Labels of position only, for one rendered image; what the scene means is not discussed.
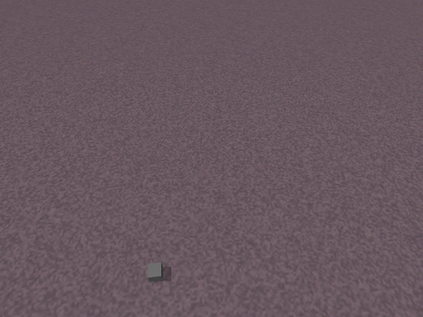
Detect cube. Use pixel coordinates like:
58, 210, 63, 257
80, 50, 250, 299
147, 262, 163, 282

